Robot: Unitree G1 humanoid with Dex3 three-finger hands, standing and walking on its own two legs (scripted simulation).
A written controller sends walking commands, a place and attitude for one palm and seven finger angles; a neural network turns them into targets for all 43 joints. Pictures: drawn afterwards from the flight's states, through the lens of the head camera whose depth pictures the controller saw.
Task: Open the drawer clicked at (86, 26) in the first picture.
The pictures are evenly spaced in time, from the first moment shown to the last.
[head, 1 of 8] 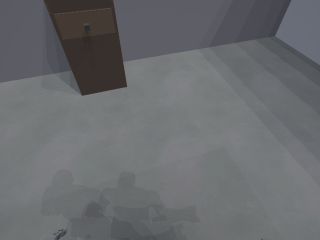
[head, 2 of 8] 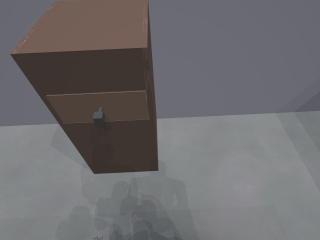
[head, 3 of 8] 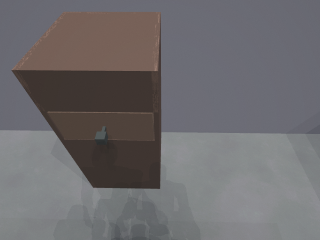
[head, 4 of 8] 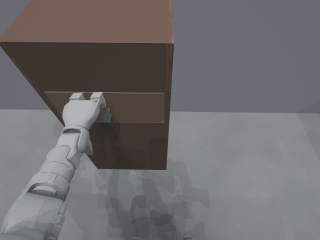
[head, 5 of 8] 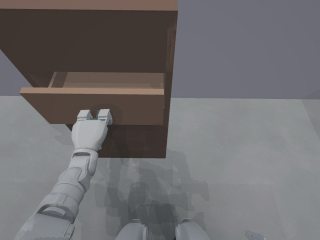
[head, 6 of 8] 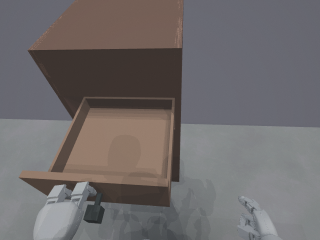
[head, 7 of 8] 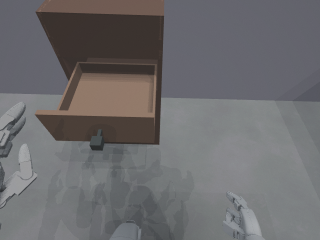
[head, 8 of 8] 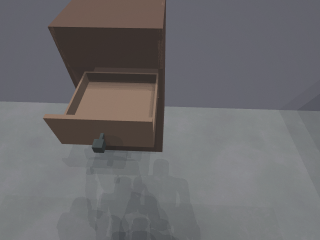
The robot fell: no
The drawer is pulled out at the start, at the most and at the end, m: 0.00 0.30 0.30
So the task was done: yes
